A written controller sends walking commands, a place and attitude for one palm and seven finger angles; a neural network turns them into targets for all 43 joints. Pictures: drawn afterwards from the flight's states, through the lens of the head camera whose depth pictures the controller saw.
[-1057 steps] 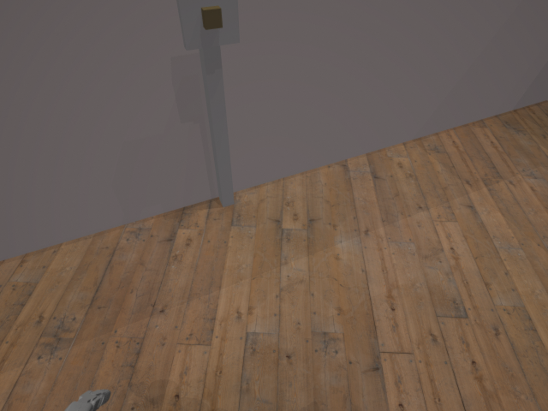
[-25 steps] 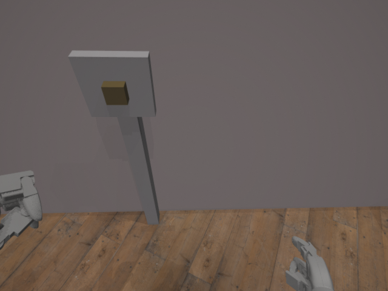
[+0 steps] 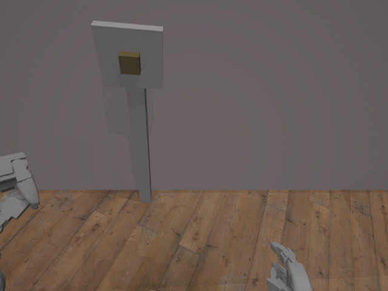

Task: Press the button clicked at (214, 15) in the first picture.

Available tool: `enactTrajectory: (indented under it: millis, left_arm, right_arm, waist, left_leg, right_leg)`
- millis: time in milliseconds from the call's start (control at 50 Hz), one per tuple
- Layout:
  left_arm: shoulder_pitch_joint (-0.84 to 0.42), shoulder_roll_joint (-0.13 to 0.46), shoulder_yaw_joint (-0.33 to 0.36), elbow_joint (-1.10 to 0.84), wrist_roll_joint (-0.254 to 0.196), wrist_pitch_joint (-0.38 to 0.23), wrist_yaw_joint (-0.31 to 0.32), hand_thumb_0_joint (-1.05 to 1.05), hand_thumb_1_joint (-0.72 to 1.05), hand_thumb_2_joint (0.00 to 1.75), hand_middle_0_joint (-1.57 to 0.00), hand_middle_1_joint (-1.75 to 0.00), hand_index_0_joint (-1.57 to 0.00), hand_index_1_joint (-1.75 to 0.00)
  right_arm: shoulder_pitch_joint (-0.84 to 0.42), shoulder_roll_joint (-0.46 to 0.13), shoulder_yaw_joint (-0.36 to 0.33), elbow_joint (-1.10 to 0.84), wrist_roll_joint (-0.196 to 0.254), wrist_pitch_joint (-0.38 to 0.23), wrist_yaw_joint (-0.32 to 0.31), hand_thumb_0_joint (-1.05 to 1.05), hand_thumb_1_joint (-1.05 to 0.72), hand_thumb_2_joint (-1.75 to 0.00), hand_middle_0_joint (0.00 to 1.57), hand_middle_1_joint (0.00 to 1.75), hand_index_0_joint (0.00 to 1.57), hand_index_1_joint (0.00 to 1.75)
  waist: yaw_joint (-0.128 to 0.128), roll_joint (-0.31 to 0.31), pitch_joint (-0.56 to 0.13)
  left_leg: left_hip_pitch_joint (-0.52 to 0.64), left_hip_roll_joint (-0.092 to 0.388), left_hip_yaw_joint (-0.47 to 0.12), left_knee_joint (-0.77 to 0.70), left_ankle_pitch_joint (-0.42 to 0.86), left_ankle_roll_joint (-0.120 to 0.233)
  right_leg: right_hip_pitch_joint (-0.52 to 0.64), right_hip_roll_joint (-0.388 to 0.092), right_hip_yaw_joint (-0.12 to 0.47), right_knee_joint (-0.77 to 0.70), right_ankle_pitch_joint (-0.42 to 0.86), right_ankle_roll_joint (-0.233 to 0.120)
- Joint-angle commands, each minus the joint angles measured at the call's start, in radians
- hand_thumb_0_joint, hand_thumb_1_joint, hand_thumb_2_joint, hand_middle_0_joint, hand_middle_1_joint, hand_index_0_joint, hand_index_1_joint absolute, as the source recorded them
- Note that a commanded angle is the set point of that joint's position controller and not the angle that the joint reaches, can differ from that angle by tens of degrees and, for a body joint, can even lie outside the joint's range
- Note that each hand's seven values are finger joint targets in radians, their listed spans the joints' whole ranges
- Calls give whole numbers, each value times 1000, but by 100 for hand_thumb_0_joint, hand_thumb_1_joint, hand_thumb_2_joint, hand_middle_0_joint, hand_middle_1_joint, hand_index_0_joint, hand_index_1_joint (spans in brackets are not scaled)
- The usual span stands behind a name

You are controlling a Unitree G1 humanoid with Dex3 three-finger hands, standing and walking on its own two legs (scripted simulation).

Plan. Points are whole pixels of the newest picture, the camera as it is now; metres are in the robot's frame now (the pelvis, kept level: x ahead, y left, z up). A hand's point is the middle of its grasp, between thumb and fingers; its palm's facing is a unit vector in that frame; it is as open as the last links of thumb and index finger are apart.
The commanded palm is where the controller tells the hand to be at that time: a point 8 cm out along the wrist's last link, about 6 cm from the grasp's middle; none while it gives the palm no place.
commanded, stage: stop stepping back and stand still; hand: left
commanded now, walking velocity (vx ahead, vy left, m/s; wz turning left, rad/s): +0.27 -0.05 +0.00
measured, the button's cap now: (130, 62) +0.66 +0.22 +0.12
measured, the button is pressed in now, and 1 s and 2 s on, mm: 0 0 0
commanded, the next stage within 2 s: let the arm hang, fingers relaxed in 1.02 s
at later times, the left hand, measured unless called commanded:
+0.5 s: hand (22, 260) +0.13 +0.23 +0.16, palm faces +0.38 -0.85 -0.37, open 3.1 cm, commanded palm +0.06 +0.27 +0.18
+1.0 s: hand out of the picture +0.11 +0.24 +0.16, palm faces +0.33 -0.85 -0.42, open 3.1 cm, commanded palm +0.05 +0.29 +0.18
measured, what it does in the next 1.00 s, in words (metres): steps on the spot: right foot, then left foot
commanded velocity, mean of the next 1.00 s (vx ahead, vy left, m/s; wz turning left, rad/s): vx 0.08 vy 0.01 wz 0.00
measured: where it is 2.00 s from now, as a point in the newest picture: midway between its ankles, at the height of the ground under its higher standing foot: outside the picture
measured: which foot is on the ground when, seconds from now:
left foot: down 0.00-0.14, up 0.16-0.34, down 0.36-1.00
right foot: up 0.00-0.12, down 0.14-1.00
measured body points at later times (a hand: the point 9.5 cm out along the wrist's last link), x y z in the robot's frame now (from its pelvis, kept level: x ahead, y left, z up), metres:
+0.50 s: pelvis -0.07 +0.00 +0.00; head -0.10 +0.00 +0.45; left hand +0.10 +0.27 +0.18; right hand +0.06 -0.26 -0.09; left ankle -0.03 +0.12 -0.73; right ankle -0.13 -0.10 -0.73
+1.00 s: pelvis -0.09 +0.01 +0.00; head -0.08 +0.03 +0.45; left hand +0.09 +0.29 +0.19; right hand +0.08 -0.22 -0.07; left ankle -0.03 +0.12 -0.73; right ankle -0.13 -0.10 -0.73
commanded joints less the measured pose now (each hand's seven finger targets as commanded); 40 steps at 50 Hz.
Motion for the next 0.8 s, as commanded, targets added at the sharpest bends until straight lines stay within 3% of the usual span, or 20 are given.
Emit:
enactTrajectory:
  millis: [0,40,60,80,100,120,140,160,180,220,280,320,360,400,460,520,560,620,680,780]
  left_arm:
    - [85,158,82,-292,-14,-60,1,0,90,90,-130,-150,-130,-150]
    - [150,204,136,-268,-25,-46,3,0,90,90,-130,-150,-130,-150]
    - [152,188,114,-267,-27,-45,-5,0,90,90,-130,-150,-130,-150]
    - [160,219,137,-266,-26,-46,-10,0,90,90,-130,-150,-130,-150]
    - [160,230,152,-255,-30,-53,-14,0,90,90,-130,-150,-130,-150]
    - [139,250,171,-259,-43,-57,-7,0,90,90,-130,-150,-130,-150]
    - [121,265,209,-253,-53,-56,8,0,90,90,-130,-150,-130,-150]
    - [93,235,169,-202,-50,-42,1,0,90,90,-130,-150,-130,-150]
    - [104,176,136,-135,-46,-32,-8,0,90,90,-130,-150,-130,-150]
    - [80,158,115,-60,-29,-27,-2,0,90,90,-130,-150,-130,-150]
    - [-13,114,43,21,-4,-31,4,0,90,90,-130,-150,-130,-150]
    - [-72,114,21,-17,-2,-39,9,0,90,90,-130,-150,-130,-150]
    - [-83,132,25,-75,-1,-45,9,0,90,90,-130,-150,-130,-150]
    - [-48,157,50,-134,0,-49,2,0,90,90,-130,-150,-130,-150]
    - [11,175,92,-191,2,-59,7,0,90,90,-130,-150,-130,-150]
    - [96,164,105,-170,-5,-66,6,0,90,90,-130,-150,-130,-150]
    - [109,149,100,-121,-11,-64,5,0,90,90,-130,-150,-130,-150]
    - [79,139,91,-70,-12,-60,4,0,90,90,-130,-150,-130,-150]
    - [50,132,75,-53,-8,-55,-4,0,90,90,-130,-150,-130,-150]
    - [1,115,37,-97,-4,-48,-8,0,90,90,-130,-150,-130,-150]
  right_arm:
    - [-99,-176,-61,-163,1,-55,-4,0,-90,-90,20,30,20,30]
    - [-86,-172,-58,-170,0,-47,-9,0,-90,-90,20,30,20,30]
    - [-78,-163,-50,-170,3,-36,-11,0,-90,-90,20,30,20,30]
    - [-70,-162,-54,-169,5,-24,-14,0,-90,-90,20,30,20,30]
    - [-51,-164,-59,-157,4,-3,-18,0,-90,-90,20,30,20,30]
    - [-62,-164,-55,-148,2,21,-22,0,-90,-90,20,30,20,30]
    - [-80,-165,-46,-150,-2,25,-23,0,-90,-90,20,30,20,30]
    - [-49,-175,-52,-145,16,13,-31,0,-90,-90,20,30,20,30]
    - [-43,-190,-74,-143,39,12,-38,0,-90,-90,20,30,20,30]
    - [-89,-183,-56,-139,32,5,-51,0,-90,-90,20,30,20,30]
    - [-68,-195,-50,-116,30,-22,-71,0,-90,-90,20,30,20,30]
    - [-51,-223,-68,-125,26,-39,-79,0,-90,-90,20,30,20,30]
    - [-54,-240,-71,-149,33,-43,-80,0,-90,-90,20,30,20,30]
    - [-57,-201,-49,-144,22,-44,-76,0,-90,-90,20,30,20,30]
    - [-76,-198,-52,-156,23,-58,-66,0,-90,-90,20,30,20,30]
    - [-61,-180,-59,-161,25,-47,-48,0,-90,-90,20,30,20,30]
    - [-52,-177,-59,-151,27,-32,-43,0,-90,-90,20,30,20,30]
    - [-54,-178,-55,-151,29,-23,-47,0,-90,-90,20,30,20,30]
    - [-56,-185,-52,-153,28,-23,-60,0,-90,-90,20,30,20,30]
    - [-72,-188,-49,-161,25,-40,-64,0,-90,-90,20,30,20,30]
  waist:
    - [18,309,-160]
    - [27,324,-175]
    - [22,288,-167]
    - [20,205,-169]
    - [11,51,-151]
    - [14,-80,-127]
    - [22,-80,-140]
    - [16,-131,-156]
    - [1,-163,-94]
    - [-4,-111,3]
    - [2,-61,48]
    - [6,9,2]
    - [17,84,-34]
    - [6,142,-42]
    - [19,67,-35]
    - [7,-11,-46]
    - [1,-20,-29]
    - [0,-15,-12]
    - [8,64,-26]
    - [12,56,-41]
  left_leg:
    - [91,138,-200,-389,-529,2]
    - [110,80,-129,-366,-507,-56]
    - [98,29,-73,-317,-460,-98]
    - [137,-27,12,-175,-357,-115]
    - [227,-67,43,85,-278,-94]
    - [194,-65,18,314,-235,-79]
    - [78,-70,-6,425,-276,-71]
    - [-21,-66,-61,493,-271,-75]
    - [-85,-45,-78,503,-223,-71]
    - [-60,-4,-41,310,-227,-51]
    - [119,-33,27,-3,-176,-18]
    - [249,12,-38,-82,-132,21]
    - [317,118,-184,-65,15,73]
    - [212,120,-254,-135,-73,76]
    - [97,73,-172,-136,-212,34]
    - [108,-16,-34,50,-158,-19]
    - [106,-21,-19,106,-156,-31]
    - [193,-2,-30,22,-70,-26]
    - [259,49,-87,-59,62,-2]
    - [234,43,-101,-112,-74,-1]
  right_leg:
    - [184,36,-104,-279,-78,-29]
    - [297,52,-151,-552,-64,-53]
    - [358,39,-153,-688,-23,-66]
    - [336,-30,-93,-792,36,-89]
    - [168,-178,50,-874,128,-117]
    - [50,-339,175,-901,150,-154]
    - [84,-417,220,-864,329,-193]
    - [148,-423,196,-801,253,-215]
    - [173,-377,200,-772,287,-207]
    - [175,-338,130,-746,356,-168]
    - [154,-273,83,-681,307,-113]
    - [141,-199,53,-564,301,-57]
    - [83,-126,11,-480,298,5]
    - [142,-93,-26,-485,211,-7]
    - [253,-108,0,-599,183,-29]
    - [226,-224,144,-716,203,-88]
    - [204,-278,192,-742,269,-118]
    - [161,-220,105,-697,328,-80]
    - [163,-125,14,-634,338,-25]
    - [214,-112,5,-664,277,-19]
